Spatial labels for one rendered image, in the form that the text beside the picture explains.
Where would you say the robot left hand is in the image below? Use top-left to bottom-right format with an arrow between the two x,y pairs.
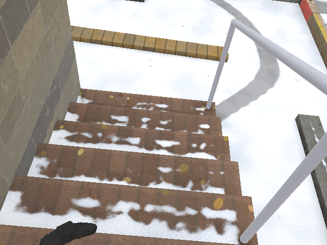
39,221 -> 97,245

